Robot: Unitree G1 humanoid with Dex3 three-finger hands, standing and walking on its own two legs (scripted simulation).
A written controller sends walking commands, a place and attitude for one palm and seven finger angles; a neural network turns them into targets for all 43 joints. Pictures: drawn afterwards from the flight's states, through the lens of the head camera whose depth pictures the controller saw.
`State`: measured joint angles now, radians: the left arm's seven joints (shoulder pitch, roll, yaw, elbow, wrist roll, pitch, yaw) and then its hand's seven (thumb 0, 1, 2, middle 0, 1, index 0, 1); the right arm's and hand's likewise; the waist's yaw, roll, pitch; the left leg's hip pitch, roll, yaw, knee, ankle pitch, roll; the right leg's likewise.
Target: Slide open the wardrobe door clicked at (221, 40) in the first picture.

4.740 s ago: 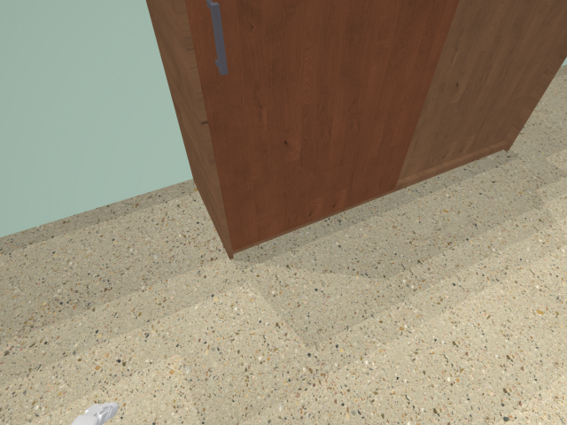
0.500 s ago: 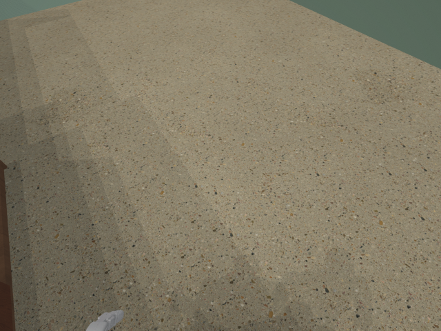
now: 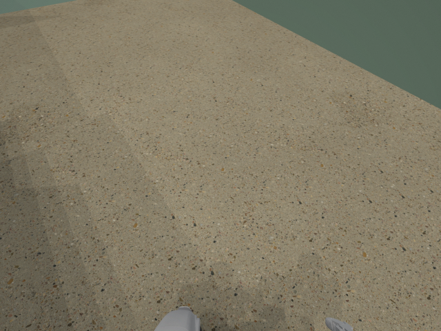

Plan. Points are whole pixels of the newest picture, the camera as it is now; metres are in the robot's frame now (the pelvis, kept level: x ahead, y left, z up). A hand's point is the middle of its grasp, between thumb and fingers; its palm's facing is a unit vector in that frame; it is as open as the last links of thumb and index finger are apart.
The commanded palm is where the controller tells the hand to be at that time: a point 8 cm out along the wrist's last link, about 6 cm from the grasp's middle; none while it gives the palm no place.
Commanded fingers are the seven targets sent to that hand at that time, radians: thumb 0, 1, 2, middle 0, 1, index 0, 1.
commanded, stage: walk to a spot facing it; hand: left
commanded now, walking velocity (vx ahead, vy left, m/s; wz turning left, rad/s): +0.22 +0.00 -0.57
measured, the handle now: out of the picture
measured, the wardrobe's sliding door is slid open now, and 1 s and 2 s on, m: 0.00 0.00 0.00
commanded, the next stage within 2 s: turn to face it in 0.30 s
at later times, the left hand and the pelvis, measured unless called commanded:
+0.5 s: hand (155, 251) +0.30 +0.20 -0.15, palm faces -0.22 -0.95 -0.23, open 7.4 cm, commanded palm none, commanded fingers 0.00 0.90 0.90 -0.20 -0.30 -0.20 -0.30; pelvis +0.13 +0.03 +0.01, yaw -15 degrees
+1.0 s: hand (128, 279) +0.24 +0.26 -0.19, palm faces +0.06 -0.98 -0.20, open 7.3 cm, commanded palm none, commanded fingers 0.00 0.90 0.90 -0.20 -0.30 -0.20 -0.30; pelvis +0.14 +0.05 -0.01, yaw +0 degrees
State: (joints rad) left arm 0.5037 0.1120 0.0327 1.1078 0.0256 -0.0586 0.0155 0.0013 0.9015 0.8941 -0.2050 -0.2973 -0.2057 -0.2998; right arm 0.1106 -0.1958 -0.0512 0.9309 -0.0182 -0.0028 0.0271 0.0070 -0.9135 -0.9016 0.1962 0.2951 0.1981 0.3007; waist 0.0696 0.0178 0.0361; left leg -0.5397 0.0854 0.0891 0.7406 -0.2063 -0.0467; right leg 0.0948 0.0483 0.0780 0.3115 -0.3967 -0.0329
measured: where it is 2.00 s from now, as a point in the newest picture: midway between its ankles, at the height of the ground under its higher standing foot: outside the picture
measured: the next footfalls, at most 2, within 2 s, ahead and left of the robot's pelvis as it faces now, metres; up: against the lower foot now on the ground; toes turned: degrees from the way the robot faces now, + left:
left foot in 0.04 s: +0.17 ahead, +0.12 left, +0.00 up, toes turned +5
right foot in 0.56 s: +0.20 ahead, -0.13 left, +0.00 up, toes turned -21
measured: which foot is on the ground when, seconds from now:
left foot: up 0.00-0.02, down 0.04-0.58, up 0.60-0.90, down 0.92-1.00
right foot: down 0.00-0.04, up 0.06-0.54, down 0.56-0.92, up 0.94-1.00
